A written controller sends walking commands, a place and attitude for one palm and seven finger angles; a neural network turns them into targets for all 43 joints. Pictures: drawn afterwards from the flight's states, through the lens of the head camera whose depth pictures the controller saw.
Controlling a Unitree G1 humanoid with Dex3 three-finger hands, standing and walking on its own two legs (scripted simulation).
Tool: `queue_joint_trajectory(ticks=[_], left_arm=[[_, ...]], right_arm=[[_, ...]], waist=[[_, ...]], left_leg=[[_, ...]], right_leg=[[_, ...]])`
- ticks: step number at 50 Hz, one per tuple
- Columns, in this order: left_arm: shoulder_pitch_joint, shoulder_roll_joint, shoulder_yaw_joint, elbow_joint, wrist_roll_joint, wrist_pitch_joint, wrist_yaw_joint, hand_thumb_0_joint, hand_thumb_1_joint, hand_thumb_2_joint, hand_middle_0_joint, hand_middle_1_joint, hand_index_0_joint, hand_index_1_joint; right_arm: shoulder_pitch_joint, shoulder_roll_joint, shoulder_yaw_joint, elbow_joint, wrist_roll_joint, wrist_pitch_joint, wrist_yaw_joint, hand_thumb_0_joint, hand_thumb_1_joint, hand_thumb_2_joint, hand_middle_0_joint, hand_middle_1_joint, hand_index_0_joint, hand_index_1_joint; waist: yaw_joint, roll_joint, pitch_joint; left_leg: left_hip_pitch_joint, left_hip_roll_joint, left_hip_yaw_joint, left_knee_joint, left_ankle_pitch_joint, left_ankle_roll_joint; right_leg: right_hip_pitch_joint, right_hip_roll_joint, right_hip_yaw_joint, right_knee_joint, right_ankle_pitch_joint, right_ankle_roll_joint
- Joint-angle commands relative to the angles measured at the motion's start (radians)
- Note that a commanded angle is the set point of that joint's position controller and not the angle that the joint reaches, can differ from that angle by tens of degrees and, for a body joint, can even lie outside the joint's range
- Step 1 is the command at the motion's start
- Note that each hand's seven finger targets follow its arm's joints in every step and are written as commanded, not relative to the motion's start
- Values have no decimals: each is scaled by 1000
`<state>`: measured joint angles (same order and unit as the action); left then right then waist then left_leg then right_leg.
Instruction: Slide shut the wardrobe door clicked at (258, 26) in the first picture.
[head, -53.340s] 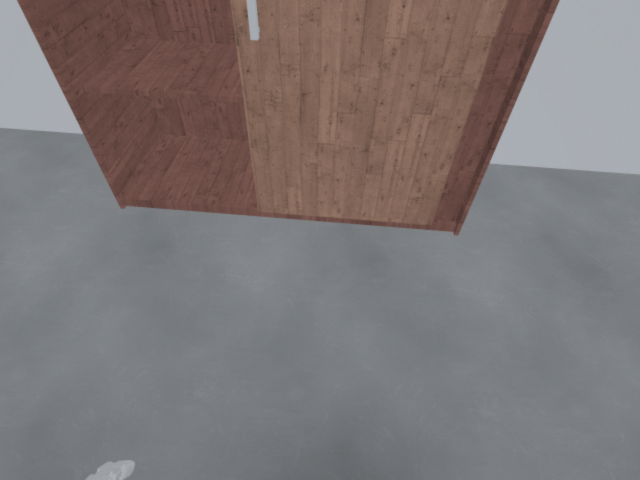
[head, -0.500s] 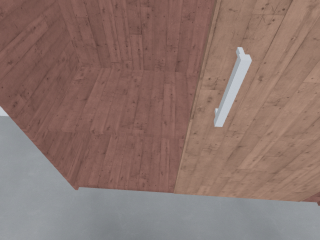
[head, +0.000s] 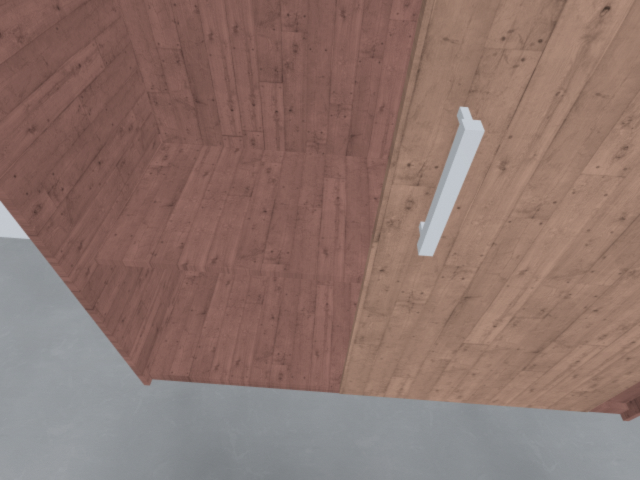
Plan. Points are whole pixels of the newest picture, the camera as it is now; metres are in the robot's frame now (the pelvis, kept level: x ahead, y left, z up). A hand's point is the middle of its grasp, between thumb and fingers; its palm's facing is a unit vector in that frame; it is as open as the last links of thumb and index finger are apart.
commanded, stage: come to a stop and stand still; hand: right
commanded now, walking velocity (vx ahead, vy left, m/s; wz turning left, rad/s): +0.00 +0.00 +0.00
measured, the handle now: (442, 188) +0.46 -0.12 +0.14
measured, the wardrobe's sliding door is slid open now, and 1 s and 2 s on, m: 0.59 0.59 0.59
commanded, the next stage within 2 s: look again from close up in 0.84 s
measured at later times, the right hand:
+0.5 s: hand out of the picture -0.02 -0.21 -0.17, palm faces +0.00 +0.98 -0.19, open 7.4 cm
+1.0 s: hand out of the picture -0.02 -0.18 -0.17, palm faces +0.00 +0.98 -0.18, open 7.4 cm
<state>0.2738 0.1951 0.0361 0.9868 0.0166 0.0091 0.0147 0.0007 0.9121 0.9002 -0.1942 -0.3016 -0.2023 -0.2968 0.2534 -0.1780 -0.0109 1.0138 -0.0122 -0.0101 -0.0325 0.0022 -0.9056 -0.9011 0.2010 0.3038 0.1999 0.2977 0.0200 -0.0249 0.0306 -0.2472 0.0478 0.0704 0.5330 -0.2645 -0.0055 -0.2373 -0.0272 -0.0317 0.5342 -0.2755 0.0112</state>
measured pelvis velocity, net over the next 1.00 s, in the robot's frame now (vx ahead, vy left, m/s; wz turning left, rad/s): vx -0.01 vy -0.03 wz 0.04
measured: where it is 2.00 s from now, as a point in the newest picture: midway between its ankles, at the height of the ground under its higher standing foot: outside the picture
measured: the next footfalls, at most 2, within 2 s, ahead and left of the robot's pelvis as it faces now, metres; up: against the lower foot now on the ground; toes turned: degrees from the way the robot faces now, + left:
none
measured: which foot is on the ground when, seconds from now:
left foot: down 0.00-1.00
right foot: down 0.00-1.00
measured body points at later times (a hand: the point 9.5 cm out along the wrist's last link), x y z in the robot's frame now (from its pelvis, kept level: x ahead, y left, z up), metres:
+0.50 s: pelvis -0.01 -0.04 +0.00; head -0.01 -0.04 +0.45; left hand -0.02 +0.18 -0.15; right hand -0.02 -0.26 -0.16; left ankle +0.01 +0.12 -0.73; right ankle +0.01 -0.13 -0.73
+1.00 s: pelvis -0.01 -0.03 +0.00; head -0.01 -0.02 +0.45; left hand -0.03 +0.18 -0.16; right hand -0.02 -0.24 -0.16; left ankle +0.01 +0.12 -0.73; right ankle +0.01 -0.13 -0.73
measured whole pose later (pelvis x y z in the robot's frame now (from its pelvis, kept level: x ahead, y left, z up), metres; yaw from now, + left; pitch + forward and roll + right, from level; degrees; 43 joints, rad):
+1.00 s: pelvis -0.01 -0.03 +0.00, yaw +3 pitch -2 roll +0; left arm 0.30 0.13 0.02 1.12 0.00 0.01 0.01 0.00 0.91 0.90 -0.19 -0.30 -0.20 -0.30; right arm 0.33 -0.11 -0.01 1.10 -0.02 -0.01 -0.04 0.00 -0.91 -0.90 0.20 0.30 0.20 0.30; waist 0.00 -0.01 0.03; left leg -0.23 0.07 0.01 0.47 -0.21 -0.05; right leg -0.19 0.00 -0.09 0.47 -0.24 -0.03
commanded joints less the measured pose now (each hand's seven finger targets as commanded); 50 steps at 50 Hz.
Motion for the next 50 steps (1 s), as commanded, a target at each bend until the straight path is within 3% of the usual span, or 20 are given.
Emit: queue_joint_trajectory(ticks=[1, 3, 6, 9, 12, 15, 23, 30, 34, 50], left_arm=[[62, 63, 12, -56, 7, -21, 0, 0, 900, 900, -200, -300, -200, -300], [54, 81, 7, -55, 6, -28, -1, 0, 900, 900, -200, -300, -200, -300], [39, 96, 9, -54, 1, -35, 3, 0, 900, 900, -200, -300, -200, -300], [34, 93, 5, -39, -2, -37, 2, 0, 900, 900, -200, -300, -200, -300], [41, 89, 6, -20, -4, -33, 2, 0, 900, 900, -200, -300, -200, -300], [41, 87, 5, -7, -6, -29, 0, 0, 900, 900, -200, -300, -200, -300], [65, 65, 0, 40, -13, -26, 0, 0, 900, 900, -200, -300, -200, -300], [71, 45, -4, 76, -15, -26, 3, 0, 900, 900, -200, -300, -200, -300], [75, 33, -6, 93, -17, -26, 4, 0, 900, 900, -200, -300, -200, -300], [94, 13, -10, 110, -12, -20, 4, 0, 900, 900, -200, -300, -200, -300]], right_arm=[[-6, -129, -25, -84, -7, -2, -17, 0, -900, -900, 200, 300, 200, 300], [19, -120, -18, -91, -8, 1, -16, 0, -900, -900, 200, 300, 200, 300], [53, -96, -13, -75, -8, 3, -15, 0, -900, -900, 200, 300, 200, 300], [81, -92, -9, -60, -9, 1, -13, 0, -900, -900, 200, 300, 200, 300], [89, -84, -7, -45, -11, 4, -13, 0, -900, -900, 200, 300, 200, 300], [109, -80, -6, -30, -13, 3, -12, 0, -900, -900, 200, 300, 200, 300], [147, -64, -3, 17, -11, -9, -16, 0, -900, -900, 200, 300, 200, 300], [172, -38, -2, 58, -11, -13, -19, 0, -900, -900, 200, 300, 200, 300], [177, -32, -2, 72, -10, -16, -22, 0, -900, -900, 200, 300, 200, 300], [159, -26, -11, 68, -9, -16, -22, 0, -900, -900, 200, 300, 200, 300]], waist=[[10, 91, 59], [-12, -4, 43], [-26, -46, 31], [-33, -7, 29], [-27, -30, 68], [-28, -14, 68], [-20, 23, 56], [-18, 11, 55], [-19, 41, 60], [-17, 52, 75]], left_leg=[[-93, 103, -148, -147, -113, 52], [-52, 49, -98, -95, -63, 28], [-9, 33, -55, -57, -2, 10], [21, 43, -65, -75, 31, 7], [0, 43, -64, -86, 13, 2], [8, 46, -61, -98, 14, 0], [2, 57, -78, -129, 45, 0], [3, 61, -85, -131, 81, 0], [5, 67, -93, -137, 96, 3], [-21, 64, -115, -157, 20, 13]], right_leg=[[-41, -30, 60, -59, 49, -30], [-67, -75, 114, -129, 61, -49], [-85, -102, 141, -196, 25, -57], [-80, -94, 129, -204, 13, -57], [-94, -93, 134, -247, -87, -52], [-93, -90, 131, -262, -133, -53], [-41, -75, 100, -230, -70, -49], [-12, -72, 82, -222, -23, -44], [-5, -66, 67, -200, 25, -42], [-18, -58, 58, -193, -5, -33]])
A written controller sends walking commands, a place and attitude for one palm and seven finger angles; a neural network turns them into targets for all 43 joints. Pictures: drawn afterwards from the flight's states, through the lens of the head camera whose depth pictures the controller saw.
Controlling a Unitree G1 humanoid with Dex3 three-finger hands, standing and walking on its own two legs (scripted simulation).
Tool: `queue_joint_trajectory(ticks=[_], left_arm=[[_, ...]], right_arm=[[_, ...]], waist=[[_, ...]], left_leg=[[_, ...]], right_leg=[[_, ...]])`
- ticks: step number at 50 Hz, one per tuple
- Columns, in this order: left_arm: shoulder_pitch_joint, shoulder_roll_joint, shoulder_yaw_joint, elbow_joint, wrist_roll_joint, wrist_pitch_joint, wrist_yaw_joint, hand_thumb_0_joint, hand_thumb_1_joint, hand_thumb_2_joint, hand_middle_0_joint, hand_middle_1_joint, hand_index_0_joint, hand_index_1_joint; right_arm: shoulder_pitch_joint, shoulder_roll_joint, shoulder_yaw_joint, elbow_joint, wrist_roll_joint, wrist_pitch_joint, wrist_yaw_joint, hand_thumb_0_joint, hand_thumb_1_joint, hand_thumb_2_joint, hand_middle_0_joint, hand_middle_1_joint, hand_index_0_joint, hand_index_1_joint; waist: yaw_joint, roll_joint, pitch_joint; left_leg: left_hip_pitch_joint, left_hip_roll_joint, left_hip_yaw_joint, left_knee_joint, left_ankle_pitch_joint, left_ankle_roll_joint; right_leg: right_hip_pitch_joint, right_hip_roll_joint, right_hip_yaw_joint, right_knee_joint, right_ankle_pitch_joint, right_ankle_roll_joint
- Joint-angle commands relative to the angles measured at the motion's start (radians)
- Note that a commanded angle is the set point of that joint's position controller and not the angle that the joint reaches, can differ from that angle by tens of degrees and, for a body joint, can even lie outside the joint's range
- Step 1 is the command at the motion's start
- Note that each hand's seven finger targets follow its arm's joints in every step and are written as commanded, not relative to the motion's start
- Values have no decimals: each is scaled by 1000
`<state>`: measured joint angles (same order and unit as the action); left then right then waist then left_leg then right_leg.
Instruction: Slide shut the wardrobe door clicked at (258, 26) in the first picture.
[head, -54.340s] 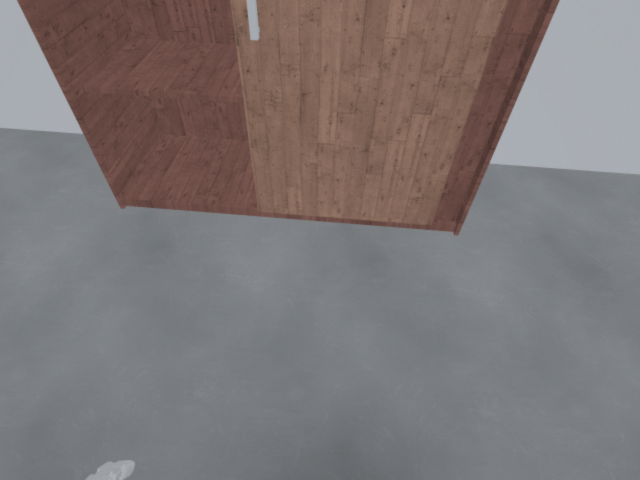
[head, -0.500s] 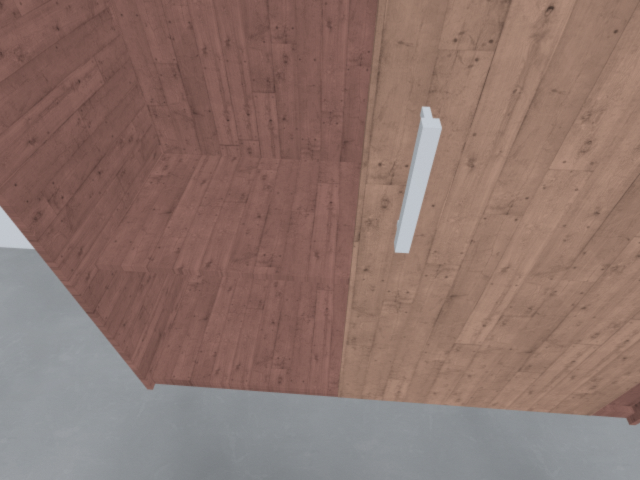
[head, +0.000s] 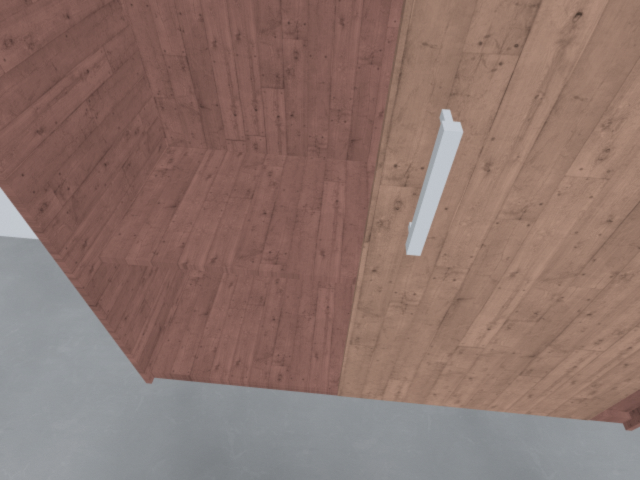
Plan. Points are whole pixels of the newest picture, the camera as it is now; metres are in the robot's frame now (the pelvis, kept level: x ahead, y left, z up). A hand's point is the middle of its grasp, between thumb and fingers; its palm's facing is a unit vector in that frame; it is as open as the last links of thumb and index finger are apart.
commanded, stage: look again from close up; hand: right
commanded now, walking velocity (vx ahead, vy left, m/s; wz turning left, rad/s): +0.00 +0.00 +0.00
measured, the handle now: (428, 188) +0.47 -0.11 +0.13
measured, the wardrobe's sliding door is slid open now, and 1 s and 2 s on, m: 0.59 0.59 0.59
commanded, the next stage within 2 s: raise the hand with hooked fingers in 0.62 s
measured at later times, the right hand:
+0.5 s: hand out of the picture -0.01 -0.15 -0.17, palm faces +0.05 +0.98 -0.18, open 7.4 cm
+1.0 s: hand (461, 402) +0.22 -0.15 +0.02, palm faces +0.11 +0.99 -0.02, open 7.8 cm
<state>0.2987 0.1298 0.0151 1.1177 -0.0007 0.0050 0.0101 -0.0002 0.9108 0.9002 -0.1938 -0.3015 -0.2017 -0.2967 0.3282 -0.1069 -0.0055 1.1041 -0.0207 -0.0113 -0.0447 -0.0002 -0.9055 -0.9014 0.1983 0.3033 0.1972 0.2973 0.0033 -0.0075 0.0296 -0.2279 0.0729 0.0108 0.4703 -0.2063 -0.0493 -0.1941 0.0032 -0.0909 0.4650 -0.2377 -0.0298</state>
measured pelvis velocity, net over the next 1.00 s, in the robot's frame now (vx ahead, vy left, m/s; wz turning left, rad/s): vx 0.00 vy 0.02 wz -0.03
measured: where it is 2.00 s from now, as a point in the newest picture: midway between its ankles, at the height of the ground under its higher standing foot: outside the picture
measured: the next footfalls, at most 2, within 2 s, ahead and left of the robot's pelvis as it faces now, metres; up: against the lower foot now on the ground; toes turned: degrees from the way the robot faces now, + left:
none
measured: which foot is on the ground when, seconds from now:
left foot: down 0.00-1.00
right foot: down 0.00-1.00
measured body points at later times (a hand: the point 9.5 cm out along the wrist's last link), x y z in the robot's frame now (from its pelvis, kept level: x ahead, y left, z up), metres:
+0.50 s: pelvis +0.01 +0.01 +0.00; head +0.01 +0.01 +0.45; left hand -0.01 +0.22 -0.16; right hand -0.01 -0.20 -0.16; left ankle +0.03 +0.15 -0.74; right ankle +0.01 -0.10 -0.74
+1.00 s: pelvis +0.00 +0.02 -0.03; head +0.00 +0.03 +0.42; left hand +0.17 +0.29 -0.10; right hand +0.21 -0.20 +0.03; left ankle +0.03 +0.15 -0.74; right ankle +0.01 -0.10 -0.74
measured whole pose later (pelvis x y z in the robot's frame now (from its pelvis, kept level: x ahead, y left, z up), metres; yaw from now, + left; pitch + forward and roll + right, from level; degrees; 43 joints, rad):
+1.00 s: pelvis +0.00 +0.02 -0.03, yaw -2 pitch +5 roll -1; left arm 0.25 0.27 0.06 0.68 -0.03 -0.33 0.03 0.02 0.92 0.90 -0.19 -0.30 -0.20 -0.30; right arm 0.38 -0.15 -0.07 0.04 0.19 -0.33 0.07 0.03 -0.80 -0.84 0.20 0.39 0.20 0.39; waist 0.03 0.00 -0.11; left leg -0.51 0.07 0.04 0.79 -0.37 -0.02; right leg -0.49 -0.02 -0.05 0.78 -0.38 0.00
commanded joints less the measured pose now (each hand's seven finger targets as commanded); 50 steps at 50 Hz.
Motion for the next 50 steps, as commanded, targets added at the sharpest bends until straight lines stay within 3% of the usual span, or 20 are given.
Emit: queue_joint_trajectory(ticks=[1, 17, 18, 26, 34, 35, 36, 37, 38, 39, 40, 41, 42, 43, 44, 46, 47, 48, 49, 50], left_arm=[[69, 78, 10, -19, 7, -16, 9, 0, 900, 900, -200, -300, -200, -300], [86, 79, 5, -10, 7, -19, 14, 0, 900, 900, -200, -300, -200, -300], [79, 77, 6, -9, 4, -16, 13, 0, 900, 900, -200, -300, -200, -300], [84, 73, 5, -11, 8, -16, 15, 0, 900, 900, -200, -300, -200, -300], [83, 67, 4, -8, 7, -15, 16, 0, 900, 900, -200, -300, -200, -300], [86, 70, 3, -8, 8, -16, 16, 0, 900, 900, -200, -300, -200, -300], [-38, 126, 9, -87, 4, -33, 9, 0, 900, 900, -200, -300, -200, -300], [-27, 301, 13, -462, -34, -180, 53, 0, 900, 900, -200, -300, -200, -300], [-145, 206, -27, -409, -53, -270, 96, 0, 900, 900, -200, -300, -200, -300], [-90, 162, -5, -421, -52, -332, 87, 0, 900, 900, -200, -300, -200, -300], [-68, 165, -8, -383, -81, -353, 87, 0, 900, 900, -200, -300, -200, -300], [-82, 211, 6, -442, -82, -380, 97, 0, 900, 900, -200, -300, -200, -300], [-90, 229, 17, -455, -63, -402, 101, 0, 900, 900, -200, -300, -200, -300], [-82, 236, 22, -492, -52, -415, 94, 0, 900, 900, -200, -300, -200, -300], [-75, 230, 27, -514, -32, -421, 82, 0, 900, 900, -200, -300, -200, -300], [-110, 224, 54, -562, -14, -419, 51, 0, 900, 900, -200, -300, -200, -300], [-123, 222, 67, -582, -12, -408, 31, 0, 900, 900, -200, -300, -200, -300], [-118, 227, 82, -598, -17, -386, 6, 0, 900, 900, -200, -300, -200, -300], [-145, 230, 85, -635, -14, -369, -12, 0, 900, 900, -200, -300, -200, -300], [-174, 231, 96, -672, -16, -355, -17, 0, 900, 900, -200, -300, -200, -300]], right_arm=[[83, -96, -17, -24, 0, -14, -10, 0, -900, -900, 200, 300, 200, 300], [66, -91, -22, -19, 0, -12, -7, 0, -900, -900, 200, 300, 200, 300], [67, -96, -20, -20, 0, -12, -7, 0, -900, -900, 200, 300, 200, 300], [73, -85, -22, -14, 0, -12, -6, 0, -900, -900, 200, 300, 200, 300], [75, -87, -23, -11, 0, -14, -6, 0, -900, -900, 200, 300, 200, 300], [74, -84, -23, -10, 0, -14, -5, 0, -900, -900, 200, 300, 200, 300], [116, -148, -13, 20, -5, -23, -34, 0, -900, -900, 200, 300, 200, 300], [-655, -299, -35, -1591, 214, -243, -26, 0, -877, -890, 202, 315, 202, 315], [-520, -398, -133, -1568, 150, -225, -90, 0, -853, -880, 203, 330, 203, 330], [9, -101, 31, -1198, 114, -52, -118, 0, -830, -870, 205, 345, 205, 345], [96, 41, 114, -1105, 157, 35, -118, 0, -807, -860, 207, 360, 207, 360], [-8, 2, 119, -1313, 189, -17, -104, 0, -783, -850, 208, 375, 208, 375], [16, -51, 82, -1321, 168, -58, -98, 0, -760, -840, 210, 390, 210, 390], [47, -67, 58, -1300, 163, -92, -79, 0, -737, -830, 212, 405, 212, 405], [53, -32, 64, -1251, 157, -145, -49, 0, -713, -820, 213, 420, 213, 420], [266, -4, 3, -1082, 189, -274, 51, 0, -667, -800, 217, 450, 217, 450], [343, -23, -50, -1031, 214, -348, 114, 0, -643, -790, 218, 465, 218, 465], [391, -84, -141, -973, 236, -415, 188, 0, -620, -780, 220, 480, 220, 480], [381, -108, -170, -1019, 252, -494, 261, 0, -597, -770, 222, 495, 222, 495], [382, -172, -239, -1039, 251, -539, 302, 0, -573, -760, 223, 510, 223, 510]], waist=[[-1, 17, 76], [0, -1, 53], [-3, 23, 70], [0, 5, 65], [1, 26, 75], [2, 11, 64], [-41, 96, 68], [107, -125, -452], [38, -218, -372], [23, -192, -219], [36, -68, -83], [45, -56, -30], [58, 10, -38], [62, 65, -10], [60, 156, -16], [-15, 273, -4], [-41, 284, -21], [-74, 228, -47], [-73, 174, -85], [-83, 131, -119]], left_leg=[[-44, 39, -55, -93, -39, 58], [-11, 30, -37, -78, 30, 58], [-15, 29, -40, -87, 17, 58], [-27, 29, -44, -93, 3, 62], [-26, 32, -47, -107, 2, 64], [-21, 32, -45, -101, 19, 64], [-7, 72, -72, -81, 275, 62], [92, -32, 24, 19, 153, 70], [25, -68, 26, 72, 20, 77], [-57, -67, 88, 94, -89, 89], [-105, -62, 105, 62, -93, 71], [-125, -54, 93, 44, -135, 60], [-174, -59, 89, 41, -196, 58], [-208, -60, 96, 54, -234, 58], [-262, -63, 97, 75, -271, 57], [-334, -65, 103, 142, -332, 59], [-348, -64, 93, 179, -327, 63], [-307, -57, 71, 222, -256, 81], [-304, -55, 62, 275, -185, 86], [-303, -52, 52, 313, -138, 88]], right_leg=[[-58, -89, 118, -126, -43, 8], [-36, -102, 118, -127, 23, 7], [-47, -101, 121, -124, 11, 7], [-31, -96, 116, -124, 5, 8], [-33, -95, 108, -115, 23, 11], [-25, -96, 109, -115, 38, 10], [-93, -120, 76, 75, 87, 34], [166, -15, 64, -50, 128, 8], [137, -36, 28, -44, 61, 11], [-23, -44, 79, -90, -38, 16], [-117, -29, 102, -76, -120, 19], [-132, -23, 118, -45, -152, 18], [-148, -13, 121, -3, -178, 15], [-195, 5, 121, 44, -176, 17], [-232, 12, 118, 90, -164, 20], [-349, 9, 96, 174, -160, 35], [-403, 10, 86, 223, -149, 43], [-434, 18, 79, 262, -97, 56], [-457, 24, 67, 305, -68, 57], [-478, 28, 50, 341, -53, 50]])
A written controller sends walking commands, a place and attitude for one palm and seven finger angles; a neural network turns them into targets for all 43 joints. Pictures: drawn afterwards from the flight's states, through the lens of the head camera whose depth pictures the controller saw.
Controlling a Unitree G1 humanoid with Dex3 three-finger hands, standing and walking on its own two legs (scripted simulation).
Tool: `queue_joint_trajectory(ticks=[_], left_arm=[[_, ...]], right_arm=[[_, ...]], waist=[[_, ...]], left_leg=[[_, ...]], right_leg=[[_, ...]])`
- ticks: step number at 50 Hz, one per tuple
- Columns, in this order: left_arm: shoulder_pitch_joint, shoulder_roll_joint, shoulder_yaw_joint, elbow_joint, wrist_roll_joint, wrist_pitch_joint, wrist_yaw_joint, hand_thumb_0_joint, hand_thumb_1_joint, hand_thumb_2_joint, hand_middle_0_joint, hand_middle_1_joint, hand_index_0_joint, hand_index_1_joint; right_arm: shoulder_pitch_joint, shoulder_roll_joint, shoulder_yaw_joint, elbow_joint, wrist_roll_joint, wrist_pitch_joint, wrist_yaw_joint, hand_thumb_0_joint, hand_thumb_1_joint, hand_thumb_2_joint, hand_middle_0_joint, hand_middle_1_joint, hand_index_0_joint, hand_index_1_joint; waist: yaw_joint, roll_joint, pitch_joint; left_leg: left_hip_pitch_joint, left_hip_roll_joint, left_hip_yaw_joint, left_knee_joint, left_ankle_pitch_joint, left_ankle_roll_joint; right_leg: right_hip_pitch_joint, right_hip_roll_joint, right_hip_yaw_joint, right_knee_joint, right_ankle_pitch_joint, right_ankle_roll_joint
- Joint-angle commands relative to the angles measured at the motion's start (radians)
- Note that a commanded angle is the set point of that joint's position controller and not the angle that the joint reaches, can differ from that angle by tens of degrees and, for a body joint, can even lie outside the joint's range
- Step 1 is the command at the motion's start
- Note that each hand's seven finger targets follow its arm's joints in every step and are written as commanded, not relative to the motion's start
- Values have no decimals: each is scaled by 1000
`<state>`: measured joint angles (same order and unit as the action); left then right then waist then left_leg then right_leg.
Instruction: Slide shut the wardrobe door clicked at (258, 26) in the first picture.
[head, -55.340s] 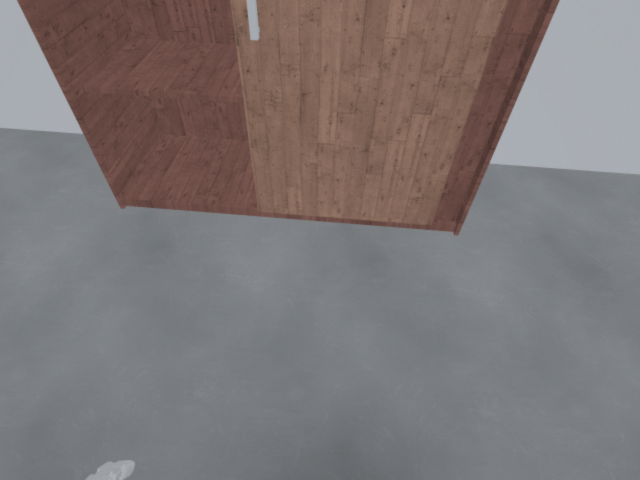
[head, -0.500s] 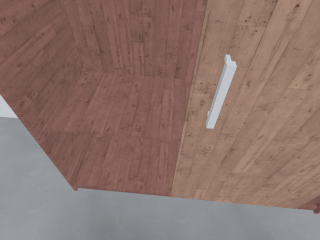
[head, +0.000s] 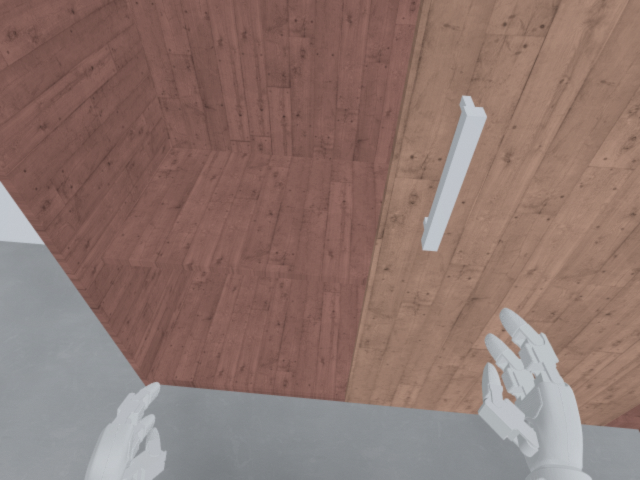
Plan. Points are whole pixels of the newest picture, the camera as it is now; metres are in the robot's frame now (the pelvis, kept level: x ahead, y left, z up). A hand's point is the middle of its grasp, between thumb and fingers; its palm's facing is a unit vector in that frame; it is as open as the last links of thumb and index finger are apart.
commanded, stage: raise the hand with hooked fingers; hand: right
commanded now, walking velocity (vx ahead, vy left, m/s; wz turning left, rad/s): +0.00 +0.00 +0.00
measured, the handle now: (446, 180) +0.47 -0.12 +0.17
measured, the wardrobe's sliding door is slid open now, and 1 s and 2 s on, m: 0.59 0.59 0.59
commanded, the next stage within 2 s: move the hooked fingers beside the handle in 1.82 s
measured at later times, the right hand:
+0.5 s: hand (539, 414) +0.21 -0.21 +0.06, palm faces +0.00 +1.00 -0.06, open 10.8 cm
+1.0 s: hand (622, 354) +0.24 -0.26 +0.15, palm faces +0.07 +0.99 -0.09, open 13.6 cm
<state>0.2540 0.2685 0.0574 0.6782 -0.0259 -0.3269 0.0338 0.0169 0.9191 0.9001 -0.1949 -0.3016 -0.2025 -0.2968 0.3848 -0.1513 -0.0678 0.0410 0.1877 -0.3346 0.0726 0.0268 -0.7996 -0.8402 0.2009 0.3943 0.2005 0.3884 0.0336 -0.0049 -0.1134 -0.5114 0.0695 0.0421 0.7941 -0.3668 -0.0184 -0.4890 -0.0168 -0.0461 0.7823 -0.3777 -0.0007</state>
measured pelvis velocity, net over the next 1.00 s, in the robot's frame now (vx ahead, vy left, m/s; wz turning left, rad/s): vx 0.01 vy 0.00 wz -0.03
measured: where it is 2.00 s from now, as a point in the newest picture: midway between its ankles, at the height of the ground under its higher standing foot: outside the picture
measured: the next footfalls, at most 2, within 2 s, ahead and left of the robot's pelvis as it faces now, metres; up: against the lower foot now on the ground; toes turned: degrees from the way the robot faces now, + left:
none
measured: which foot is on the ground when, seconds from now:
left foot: down 0.00-1.00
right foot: down 0.00-1.00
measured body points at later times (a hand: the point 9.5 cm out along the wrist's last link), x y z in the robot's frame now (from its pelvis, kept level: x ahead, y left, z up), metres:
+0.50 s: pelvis +0.00 +0.02 -0.02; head +0.03 +0.02 +0.43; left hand +0.18 +0.22 -0.10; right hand +0.20 -0.26 +0.07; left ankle +0.02 +0.13 -0.71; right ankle +0.01 -0.12 -0.71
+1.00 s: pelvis +0.01 +0.00 +0.02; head +0.00 +0.01 +0.46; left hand +0.21 +0.23 -0.04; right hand +0.23 -0.31 +0.15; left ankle +0.02 +0.13 -0.71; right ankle +0.01 -0.12 -0.71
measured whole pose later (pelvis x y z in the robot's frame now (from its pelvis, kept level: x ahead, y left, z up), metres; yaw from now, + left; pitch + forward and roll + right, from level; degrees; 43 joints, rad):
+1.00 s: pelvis +0.01 +0.00 +0.02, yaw -2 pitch +1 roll +1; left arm 0.23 0.26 -0.04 0.62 -0.07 -0.33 0.08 0.01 0.90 0.90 -0.20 -0.30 -0.20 -0.30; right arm 0.17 -0.37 -0.38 0.02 0.36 -0.12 0.40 -0.01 0.39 -0.35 0.29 1.13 0.29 1.13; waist -0.03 -0.04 -0.07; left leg -0.32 0.04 0.09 0.63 -0.32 -0.02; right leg -0.35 -0.03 0.00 0.69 -0.36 0.00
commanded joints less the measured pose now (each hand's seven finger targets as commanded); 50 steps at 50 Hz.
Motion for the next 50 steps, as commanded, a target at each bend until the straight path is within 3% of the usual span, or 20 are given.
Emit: queue_joint_trajectory(ticks=[1, 3, 5, 7, 8, 9, 11, 13, 16, 18, 20, 23, 26, 28, 30, 33, 37, 38, 42, 50], left_arm=[[-144, 91, 53, -273, 7, -6, -42, 0, 900, 900, -200, -300, -200, -300], [-147, 81, 51, -321, 4, 36, -36, 0, 900, 900, -200, -300, -200, -300], [-140, 70, 44, -360, -3, 61, -24, 0, 900, 900, -200, -300, -200, -300], [-97, 61, 40, -352, 3, 65, -8, 0, 900, 900, -200, -300, -200, -300], [-80, 69, 30, -338, 10, 66, -1, 0, 900, 900, -200, -300, -200, -300], [-69, 68, 31, -326, 8, 61, 5, 0, 900, 900, -200, -300, -200, -300], [-64, 73, 14, -296, 4, 40, 14, 0, 900, 900, -200, -300, -200, -300], [-63, 92, 1, -266, -6, 18, 27, 0, 900, 900, -200, -300, -200, -300], [-84, 104, -6, -257, -20, 0, 39, 0, 900, 900, -200, -300, -200, -300], [-101, 102, -10, -249, -29, 1, 47, 0, 900, 900, -200, -300, -200, -300], [-115, 87, -14, -255, -29, 2, 50, 0, 900, 900, -200, -300, -200, -300], [-128, 80, -22, -252, -23, 2, 51, 0, 900, 900, -200, -300, -200, -300], [-110, 80, -24, -248, -23, -13, 42, 0, 900, 900, -200, -300, -200, -300], [-106, 88, -19, -238, -23, -25, 39, 0, 900, 900, -200, -300, -200, -300], [-95, 96, -18, -234, -27, -39, 37, 0, 900, 900, -200, -300, -200, -300], [-90, 111, -20, -223, -30, -51, 45, 0, 900, 900, -200, -300, -200, -300], [-79, 118, -27, -219, -33, -66, 53, 0, 900, 900, -200, -300, -200, -300], [-82, 122, -28, -211, -32, -67, 55, 0, 900, 900, -200, -300, -200, -300], [-91, 122, -38, -206, -36, -74, 57, 0, 900, 900, -200, -300, -200, -300], [-110, 128, -59, -198, -42, -63, 68, 0, 900, 900, -200, -300, -200, -300]], right_arm=[[330, -146, -190, -15, 36, -214, 204, 0, -550, -750, 225, 525, 225, 525], [278, -175, -217, -137, 58, -160, 206, 0, -503, -730, 228, 555, 228, 555], [215, -159, -206, -287, 72, -129, 181, 0, -457, -710, 232, 585, 232, 585], [101, -176, -210, -422, 75, -148, 149, 0, -410, -690, 235, 615, 235, 615], [17, -194, -202, -470, 84, -169, 150, 0, -387, -680, 237, 630, 237, 630], [-7, -188, -194, -500, 81, -194, 156, 0, -363, -670, 238, 645, 238, 645], [-45, -160, -136, -474, 95, -224, 199, 0, -317, -650, 242, 675, 242, 675], [-112, -185, -122, -416, 111, -211, 256, 0, -270, -630, 245, 705, 245, 705], [-85, -236, -179, -334, 128, -121, 318, 0, -200, -600, 250, 750, 250, 750], [-47, -291, -266, -252, 150, -37, 335, 0, -153, -580, 253, 780, 253, 780], [-23, -300, -316, -257, 178, 14, 333, 0, -107, -560, 257, 810, 257, 810], [-25, -319, -376, -243, 210, 42, 305, 0, -37, -530, 262, 855, 262, 855], [-38, -288, -346, -290, 206, 18, 287, 0, 33, -500, 267, 900, 267, 900], [-34, -298, -355, -264, 201, 12, 278, 0, 80, -480, 270, 930, 270, 930], [-49, -296, -340, -271, 196, 9, 282, 0, 127, -460, 273, 960, 273, 960], [-106, -338, -359, -267, 193, 19, 283, 0, 197, -430, 278, 1005, 278, 1005], [-189, -373, -383, -298, 197, 27, 282, 0, 290, -390, 285, 1065, 285, 1065], [-202, -391, -397, -287, 198, 34, 280, 0, 313, -380, 287, 1080, 287, 1080], [-278, -392, -390, -273, 198, 72, 293, 0, 407, -340, 293, 1140, 293, 1140], [-452, -450, -425, -181, 200, 197, 335, 0, 500, -300, 300, 1200, 300, 1200]], waist=[[-127, 69, -15], [-139, -13, -64], [-111, -50, -137], [-67, -90, -166], [-33, -51, -141], [-18, -70, -164], [18, -87, -117], [43, -72, -78], [16, -51, -120], [-22, -23, -133], [-48, 7, -169], [-74, 28, -147], [-64, -13, -130], [-64, 23, -114], [-58, -21, -103], [-55, -22, -68], [-56, -61, -88], [-59, -44, -71], [-59, -103, -60], [-61, -66, -20]], left_leg=[[-10, -49, 20, 20, 57, 57], [25, -54, 6, 43, 108, 58], [20, -63, 9, 53, 156, 49], [-15, -70, 4, 53, 198, 41], [-42, -77, -5, 58, 204, 39], [-63, -79, -7, 52, 198, 37], [-114, -80, -7, 35, 142, 34], [-126, -83, -26, 6, 80, 36], [-60, -70, -38, -48, 11, 29], [6, -67, -43, -75, 19, 30], [69, -59, -34, -88, 75, 22], [127, -59, -25, -103, 110, 21], [111, -67, 5, -109, 147, 20], [126, -66, 6, -127, 152, 19], [115, -65, 14, -136, 151, 19], [122, -67, 16, -162, 124, 23], [147, -72, 35, -177, 140, 26], [160, -74, 36, -186, 152, 29], [172, -77, 49, -205, 176, 31], [217, -82, 50, -273, 186, 30]], right_leg=[[-188, 53, -8, 30, 96, 11], [-174, 55, -6, 38, 120, 3], [-134, 43, -1, 53, 153, -7], [-94, 30, 19, 85, 194, -14], [-108, 26, 39, 111, 194, -18], [-83, 20, 44, 122, 195, -20], [-90, 16, 56, 135, 149, -22], [-109, 11, 70, 144, 105, -26], [-109, 15, 75, 101, 68, -27], [-105, 17, 75, 71, 94, -26], [-80, 17, 71, 38, 137, -24], [-73, 19, 72, -1, 174, -16], [-21, 17, 64, -43, 193, -16], [-14, 16, 62, -57, 196, -17], [14, 17, 57, -79, 188, -17], [32, 15, 61, -106, 169, -18], [100, 13, 65, -148, 180, -18], [101, 11, 69, -153, 191, -19], [158, 10, 72, -193, 202, -15], [206, 10, 79, -257, 201, -18]])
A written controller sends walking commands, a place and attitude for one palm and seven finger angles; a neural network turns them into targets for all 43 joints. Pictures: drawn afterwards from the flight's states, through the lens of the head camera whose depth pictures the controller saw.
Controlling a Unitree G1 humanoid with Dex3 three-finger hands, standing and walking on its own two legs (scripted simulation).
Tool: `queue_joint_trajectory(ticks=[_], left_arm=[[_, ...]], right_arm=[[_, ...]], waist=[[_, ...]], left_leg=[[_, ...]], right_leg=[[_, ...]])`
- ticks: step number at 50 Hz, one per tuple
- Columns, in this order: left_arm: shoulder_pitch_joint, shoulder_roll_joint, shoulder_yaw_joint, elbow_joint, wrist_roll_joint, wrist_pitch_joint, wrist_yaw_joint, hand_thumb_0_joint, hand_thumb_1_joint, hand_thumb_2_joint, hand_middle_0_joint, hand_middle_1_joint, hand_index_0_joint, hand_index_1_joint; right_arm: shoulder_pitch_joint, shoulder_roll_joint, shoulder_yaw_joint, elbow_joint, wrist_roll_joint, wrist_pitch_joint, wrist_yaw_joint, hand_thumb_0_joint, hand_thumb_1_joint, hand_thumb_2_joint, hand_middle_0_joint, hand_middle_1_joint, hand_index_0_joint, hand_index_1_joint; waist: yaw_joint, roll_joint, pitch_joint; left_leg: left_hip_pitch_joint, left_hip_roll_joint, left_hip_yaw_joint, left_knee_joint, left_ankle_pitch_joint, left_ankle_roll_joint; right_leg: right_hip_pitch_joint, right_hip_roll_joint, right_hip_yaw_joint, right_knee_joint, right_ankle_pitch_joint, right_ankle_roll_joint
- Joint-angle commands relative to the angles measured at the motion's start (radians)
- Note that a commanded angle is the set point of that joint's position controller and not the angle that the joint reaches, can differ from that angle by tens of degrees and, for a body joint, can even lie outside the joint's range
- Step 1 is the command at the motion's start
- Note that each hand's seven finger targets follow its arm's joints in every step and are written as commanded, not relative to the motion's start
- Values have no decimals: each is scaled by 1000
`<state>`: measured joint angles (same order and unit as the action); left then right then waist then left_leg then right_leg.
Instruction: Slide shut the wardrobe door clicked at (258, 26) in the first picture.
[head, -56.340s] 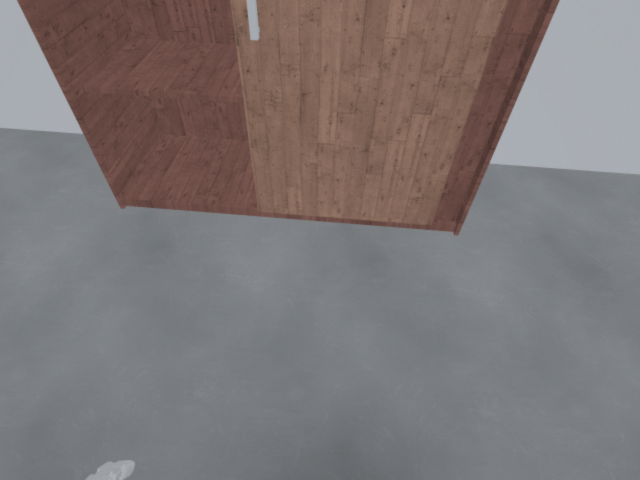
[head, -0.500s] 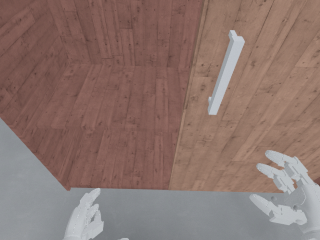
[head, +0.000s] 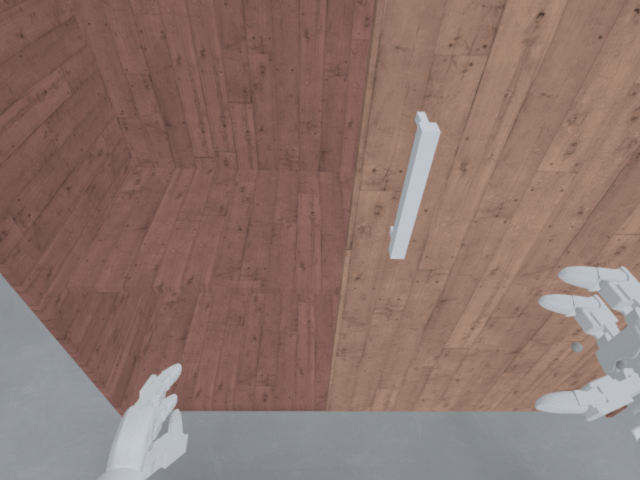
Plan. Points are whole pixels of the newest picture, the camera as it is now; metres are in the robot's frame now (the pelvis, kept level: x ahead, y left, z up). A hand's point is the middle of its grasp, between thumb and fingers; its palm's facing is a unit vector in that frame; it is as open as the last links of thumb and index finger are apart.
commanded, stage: raise the hand with hooked fingers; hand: right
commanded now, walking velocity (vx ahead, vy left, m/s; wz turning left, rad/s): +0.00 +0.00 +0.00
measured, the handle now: (407, 191) +0.46 -0.11 +0.15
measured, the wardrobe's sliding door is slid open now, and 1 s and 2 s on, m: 0.59 0.59 0.59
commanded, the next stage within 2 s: move the hooked fingers beside the handle in 0.82 s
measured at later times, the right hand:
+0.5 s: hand (597, 281) +0.28 -0.27 +0.18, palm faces +0.04 +1.00 -0.08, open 14.0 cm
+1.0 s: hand (590, 282) +0.28 -0.26 +0.18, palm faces +0.07 +1.00 -0.06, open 14.0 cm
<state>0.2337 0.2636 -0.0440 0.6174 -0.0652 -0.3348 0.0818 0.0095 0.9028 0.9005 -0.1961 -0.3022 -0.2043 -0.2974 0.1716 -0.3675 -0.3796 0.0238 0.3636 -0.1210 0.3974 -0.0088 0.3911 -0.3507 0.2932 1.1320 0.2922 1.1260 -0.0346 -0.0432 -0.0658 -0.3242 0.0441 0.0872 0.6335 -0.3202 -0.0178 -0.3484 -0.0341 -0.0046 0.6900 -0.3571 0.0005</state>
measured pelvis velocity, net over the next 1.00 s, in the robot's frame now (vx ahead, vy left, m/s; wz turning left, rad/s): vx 0.01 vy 0.01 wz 0.01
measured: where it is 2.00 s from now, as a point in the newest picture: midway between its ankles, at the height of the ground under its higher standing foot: outside the picture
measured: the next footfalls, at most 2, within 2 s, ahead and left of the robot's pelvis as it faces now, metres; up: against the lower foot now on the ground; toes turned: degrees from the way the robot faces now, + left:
none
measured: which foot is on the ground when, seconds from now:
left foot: down 0.00-1.00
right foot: down 0.00-1.00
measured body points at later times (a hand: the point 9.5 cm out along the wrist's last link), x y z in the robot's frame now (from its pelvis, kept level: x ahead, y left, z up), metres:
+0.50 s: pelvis +0.01 +0.01 +0.01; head -0.01 +0.03 +0.46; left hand +0.17 +0.25 -0.06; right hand +0.28 -0.32 +0.19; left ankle +0.01 +0.13 -0.72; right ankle +0.00 -0.12 -0.72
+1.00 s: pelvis +0.01 +0.01 +0.01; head -0.01 +0.04 +0.46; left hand +0.19 +0.25 -0.06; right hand +0.27 -0.32 +0.18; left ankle +0.01 +0.13 -0.72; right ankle +0.00 -0.12 -0.72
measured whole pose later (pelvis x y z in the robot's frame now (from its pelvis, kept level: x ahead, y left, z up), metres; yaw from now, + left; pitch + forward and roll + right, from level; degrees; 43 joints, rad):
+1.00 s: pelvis +0.01 +0.01 +0.01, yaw +0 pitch -1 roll +1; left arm 0.23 0.28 -0.06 0.65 -0.07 -0.28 0.10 0.01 0.90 0.90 -0.20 -0.30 -0.21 -0.30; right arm -0.08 -0.44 -0.48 0.22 0.35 0.03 0.47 -0.02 0.50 -0.30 0.30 1.20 0.30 1.20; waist -0.04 -0.07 -0.04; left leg -0.22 0.03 0.08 0.50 -0.27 0.00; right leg -0.22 -0.04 -0.01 0.52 -0.29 0.02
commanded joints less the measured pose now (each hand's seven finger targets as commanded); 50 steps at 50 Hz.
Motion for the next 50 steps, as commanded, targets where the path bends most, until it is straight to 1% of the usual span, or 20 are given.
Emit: queue_joint_trajectory(ticks=[1, 4, 7, 9, 11, 16, 20, 22, 25, 27, 28, 32, 34, 38, 40, 43, 45, 46, 48, 50], left_arm=[[-91, 134, 38, -139, -2, -52, 22, 0, 900, 900, -200, -300, -200, -300], [-99, 128, 27, -136, -1, -46, 26, 0, 900, 900, -200, -300, -200, -300], [-99, 131, 24, -133, 0, -39, 31, 0, 900, 900, -200, -300, -200, -300], [-103, 130, 19, -128, -1, -36, 31, 0, 900, 900, -200, -300, -200, -300], [-106, 131, 19, -129, -1, -35, 34, 0, 900, 900, -200, -300, -200, -300], [-104, 135, 18, -126, -4, -26, 37, 0, 900, 900, -200, -300, -200, -300], [-100, 143, 28, -129, -7, -19, 24, 0, 900, 900, -200, -300, -200, -300], [-107, 143, 32, -141, -8, -17, 20, 0, 900, 900, -200, -300, -200, -300], [-104, 141, 37, -139, -4, -15, 18, 0, 900, 900, -200, -300, -200, -300], [-105, 138, 39, -139, -2, -20, 21, 0, 900, 900, -200, -300, -200, -300], [-101, 136, 37, -128, 1, -18, 21, 0, 900, 900, -200, -300, -200, -300], [-102, 133, 37, -125, -2, -23, 29, 0, 900, 900, -200, -300, -200, -300], [-102, 132, 36, -122, -1, -22, 31, 0, 900, 900, -200, -300, -200, -300], [-102, 132, 35, -122, -1, -19, 33, 0, 900, 900, -200, -300, -200, -300], [-105, 135, 36, -123, -3, -18, 32, 0, 900, 900, -200, -300, -200, -300], [-107, 132, 33, -120, -3, -14, 31, 0, 900, 900, -200, -300, -200, -300], [-108, 135, 36, -120, -4, -12, 31, 0, 900, 900, -200, -300, -200, -300], [-110, 135, 36, -122, -5, -11, 31, 0, 900, 900, -200, -300, -200, -300], [-109, 132, 32, -114, -4, -4, 34, 0, 900, 900, -200, -300, -200, -300], [-112, 131, 32, -117, -6, -7, 38, 0, 900, 900, -200, -300, -200, -300]], right_arm=[[-265, -249, -125, -156, 24, -6, 14, 0, 500, -300, 300, 1200, 300, 1200], [-351, -272, -132, -150, 19, 12, 25, 0, 500, -300, 300, 1200, 300, 1200], [-394, -298, -152, -99, 18, 30, 42, 0, 500, -300, 300, 1200, 300, 1200], [-438, -309, -153, -78, 19, 37, 52, 0, 500, -300, 300, 1200, 300, 1200], [-487, -337, -165, -88, 16, 45, 61, 0, 500, -300, 300, 1200, 300, 1200], [-548, -389, -195, -27, 11, 77, 73, 0, 500, -300, 300, 1200, 300, 1200], [-448, -343, -181, 59, 26, 103, 97, 0, 500, -300, 300, 1200, 300, 1200], [-462, -352, -185, 18, 28, 103, 99, 0, 500, -300, 300, 1200, 300, 1200], [-472, -371, -215, -28, 29, 85, 80, 0, 500, -300, 300, 1200, 300, 1200], [-493, -385, -230, -71, 26, 66, 70, 0, 500, -300, 300, 1200, 300, 1200], [-497, -395, -234, -75, 20, 61, 58, 0, 500, -300, 300, 1200, 300, 1200], [-508, -370, -213, -66, 7, 55, 49, 0, 500, -300, 300, 1200, 300, 1200], [-506, -366, -207, -54, 4, 61, 49, 0, 500, -300, 300, 1200, 300, 1200], [-489, -359, -201, -37, 7, 74, 59, 0, 500, -300, 300, 1200, 300, 1200], [-491, -359, -204, -24, 13, 82, 63, 0, 500, -300, 300, 1200, 300, 1200], [-491, -352, -200, -20, 17, 84, 66, 0, 500, -300, 300, 1200, 300, 1200], [-490, -353, -201, -6, 17, 87, 68, 0, 500, -300, 300, 1200, 300, 1200], [-494, -350, -197, -9, 16, 87, 71, 0, 500, -300, 300, 1200, 300, 1200], [-534, -350, -184, 8, 13, 85, 68, 0, 500, -300, 300, 1200, 300, 1200], [-602, -327, -146, -1, 4, 75, 63, 0, 500, -300, 300, 1200, 300, 1200]], waist=[[5, -14, -77], [6, -71, -81], [5, -19, -97], [5, -38, -80], [3, -72, -107], [0, -51, -109], [-8, 16, -98], [-10, -15, -119], [-11, -1, -148], [-12, -39, -175], [-9, -22, -154], [-3, -69, -128], [-1, -49, -110], [-5, -43, -122], [-2, -6, -115], [-4, -26, -120], [1, 14, -121], [1, -4, -127], [9, -4, -92], [19, -25, -103]], left_leg=[[37, -57, 5, -116, 138, 29], [54, -58, 0, -137, 139, 34], [71, -61, -1, -150, 161, 31], [80, -61, -4, -166, 152, 34], [95, -59, -5, -169, 177, 35], [116, -58, -9, -194, 194, 35], [125, -53, -14, -193, 238, 30], [130, -50, -17, -187, 251, 30], [147, -51, -20, -184, 283, 27], [156, -50, -21, -180, 304, 27], [158, -52, -21, -187, 298, 27], [141, -53, -19, -191, 288, 27], [142, -53, -20, -197, 291, 27], [154, -53, -20, -198, 294, 27], [141, -53, -18, -199, 295, 23], [150, -52, -22, -200, 309, 25], [139, -52, -21, -198, 307, 20], [138, -52, -22, -195, 305, 20], [125, -52, -27, -206, 270, 22], [104, -55, -24, -206, 234, 22]], right_leg=[[72, 27, 40, -171, 180, -20], [101, 31, 39, -186, 184, -18], [121, 30, 42, -199, 200, -22], [119, 33, 42, -209, 191, -20], [147, 34, 42, -217, 215, -20], [161, 38, 39, -235, 227, -23], [135, 42, 24, -225, 248, -25], [147, 43, 18, -222, 262, -25], [158, 41, 9, -214, 289, -28], [183, 43, 5, -213, 310, -29], [174, 40, 3, -211, 307, -29], [183, 42, 1, -227, 294, -29], [176, 41, 1, -229, 288, -30], [179, 42, 0, -228, 289, -29], [177, 41, 3, -231, 284, -31], [177, 43, 0, -223, 294, -29], [174, 42, 0, -225, 286, -31], [179, 43, -1, -224, 286, -31], [161, 42, 0, -222, 259, -30], [177, 43, 5, -230, 234, -30]])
